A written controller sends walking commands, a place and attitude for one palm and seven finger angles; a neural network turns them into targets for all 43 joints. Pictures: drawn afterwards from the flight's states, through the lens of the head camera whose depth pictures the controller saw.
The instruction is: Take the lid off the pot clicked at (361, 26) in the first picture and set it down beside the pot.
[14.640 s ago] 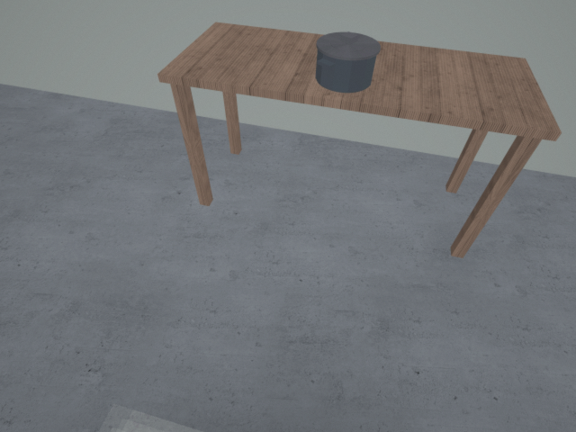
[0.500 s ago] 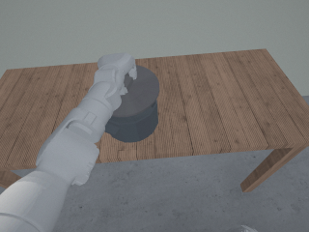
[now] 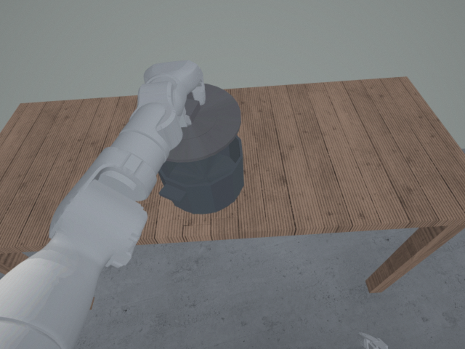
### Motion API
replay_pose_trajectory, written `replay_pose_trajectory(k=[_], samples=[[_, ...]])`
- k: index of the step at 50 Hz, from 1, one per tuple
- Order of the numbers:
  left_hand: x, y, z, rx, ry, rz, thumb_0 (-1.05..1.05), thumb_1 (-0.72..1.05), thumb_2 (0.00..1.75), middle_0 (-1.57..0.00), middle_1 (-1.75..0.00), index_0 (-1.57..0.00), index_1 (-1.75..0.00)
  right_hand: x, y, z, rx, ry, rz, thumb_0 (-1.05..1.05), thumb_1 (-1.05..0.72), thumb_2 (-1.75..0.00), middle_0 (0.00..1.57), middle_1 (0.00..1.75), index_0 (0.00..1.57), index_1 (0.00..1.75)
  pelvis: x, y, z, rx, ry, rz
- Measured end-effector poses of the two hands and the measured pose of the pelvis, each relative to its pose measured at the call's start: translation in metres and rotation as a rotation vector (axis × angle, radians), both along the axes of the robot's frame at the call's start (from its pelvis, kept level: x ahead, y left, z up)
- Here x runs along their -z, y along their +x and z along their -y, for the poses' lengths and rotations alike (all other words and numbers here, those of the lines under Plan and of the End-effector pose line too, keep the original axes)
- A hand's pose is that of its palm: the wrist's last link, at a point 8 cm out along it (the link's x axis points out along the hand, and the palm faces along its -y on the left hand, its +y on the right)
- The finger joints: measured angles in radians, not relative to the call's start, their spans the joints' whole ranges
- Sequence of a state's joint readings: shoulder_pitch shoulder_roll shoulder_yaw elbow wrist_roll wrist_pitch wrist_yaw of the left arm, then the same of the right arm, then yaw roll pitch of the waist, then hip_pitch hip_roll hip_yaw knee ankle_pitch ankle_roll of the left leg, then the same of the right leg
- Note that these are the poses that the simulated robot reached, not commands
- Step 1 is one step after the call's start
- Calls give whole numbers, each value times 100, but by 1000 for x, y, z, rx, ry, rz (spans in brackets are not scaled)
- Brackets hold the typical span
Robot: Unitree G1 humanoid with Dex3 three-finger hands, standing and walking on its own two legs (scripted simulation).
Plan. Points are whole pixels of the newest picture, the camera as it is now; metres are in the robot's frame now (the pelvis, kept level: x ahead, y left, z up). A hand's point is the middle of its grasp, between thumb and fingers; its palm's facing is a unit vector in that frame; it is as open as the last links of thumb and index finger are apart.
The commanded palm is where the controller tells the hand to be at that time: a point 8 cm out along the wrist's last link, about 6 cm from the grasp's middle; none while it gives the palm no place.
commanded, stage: lift the lid straight up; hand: left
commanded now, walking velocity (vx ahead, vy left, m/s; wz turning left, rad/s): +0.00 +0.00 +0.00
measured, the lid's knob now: (186, 109) +0.52 +0.06 +0.13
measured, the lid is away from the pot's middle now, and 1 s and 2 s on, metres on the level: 0.01 0.01 0.14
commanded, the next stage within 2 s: move the lid sideways beside the pot in 0.76 s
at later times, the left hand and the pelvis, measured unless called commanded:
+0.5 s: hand (182, 86) +0.49 +0.06 +0.20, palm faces -0.22 -0.06 -0.97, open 7.7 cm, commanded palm +0.48 +0.06 +0.27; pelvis +0.00 +0.00 +0.00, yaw +0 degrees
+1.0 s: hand (173, 81) +0.49 +0.07 +0.21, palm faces -0.20 -0.04 -0.98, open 7.7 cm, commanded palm +0.48 +0.08 +0.27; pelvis +0.00 +0.00 +0.00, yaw +0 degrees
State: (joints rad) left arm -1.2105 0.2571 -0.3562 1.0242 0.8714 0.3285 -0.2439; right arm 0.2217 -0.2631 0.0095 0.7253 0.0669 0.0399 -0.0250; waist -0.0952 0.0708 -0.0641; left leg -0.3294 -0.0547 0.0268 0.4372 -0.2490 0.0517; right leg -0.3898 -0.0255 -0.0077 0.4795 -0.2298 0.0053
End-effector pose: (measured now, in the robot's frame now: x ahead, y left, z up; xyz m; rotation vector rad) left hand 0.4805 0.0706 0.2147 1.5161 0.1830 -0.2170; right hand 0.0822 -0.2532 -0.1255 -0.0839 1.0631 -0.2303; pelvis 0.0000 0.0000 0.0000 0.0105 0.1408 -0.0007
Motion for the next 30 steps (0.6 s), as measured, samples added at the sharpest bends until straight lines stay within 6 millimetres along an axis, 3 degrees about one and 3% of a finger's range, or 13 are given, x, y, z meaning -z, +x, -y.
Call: replay_pose_trajectory(k=[30], samples=[[-53,4,13,-2,4,51,-5,25,75,-80,-100,-63,-91,2,-1,-5,-22,14,5,1,-91,-90,20,30,20,30,-1,1,-2,-2,1,4]])
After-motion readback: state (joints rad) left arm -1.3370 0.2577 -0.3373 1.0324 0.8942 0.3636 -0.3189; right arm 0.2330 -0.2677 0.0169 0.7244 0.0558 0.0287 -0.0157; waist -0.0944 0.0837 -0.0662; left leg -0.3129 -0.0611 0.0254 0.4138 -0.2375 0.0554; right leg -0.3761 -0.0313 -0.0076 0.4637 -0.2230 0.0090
